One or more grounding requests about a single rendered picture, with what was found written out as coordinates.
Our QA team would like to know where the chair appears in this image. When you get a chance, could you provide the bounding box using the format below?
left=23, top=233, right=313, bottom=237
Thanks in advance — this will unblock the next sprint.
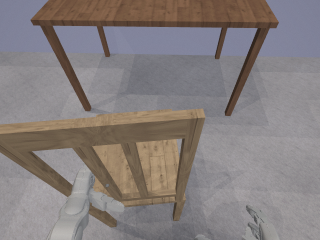
left=0, top=108, right=206, bottom=228

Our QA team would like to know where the table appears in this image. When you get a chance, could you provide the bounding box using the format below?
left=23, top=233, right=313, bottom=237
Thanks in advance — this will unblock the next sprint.
left=31, top=0, right=279, bottom=116

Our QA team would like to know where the right robot shin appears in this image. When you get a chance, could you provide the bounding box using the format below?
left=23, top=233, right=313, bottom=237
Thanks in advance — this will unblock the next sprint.
left=195, top=234, right=205, bottom=238

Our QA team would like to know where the right robot hand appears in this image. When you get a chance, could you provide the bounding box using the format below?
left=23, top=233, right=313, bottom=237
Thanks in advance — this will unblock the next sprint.
left=242, top=204, right=280, bottom=240

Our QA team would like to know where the left robot hand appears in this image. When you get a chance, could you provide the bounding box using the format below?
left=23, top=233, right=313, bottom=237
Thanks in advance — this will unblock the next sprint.
left=71, top=162, right=125, bottom=212

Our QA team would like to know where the robot left forearm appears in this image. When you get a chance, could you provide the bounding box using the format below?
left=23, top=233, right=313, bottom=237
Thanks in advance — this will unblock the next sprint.
left=46, top=193, right=90, bottom=240

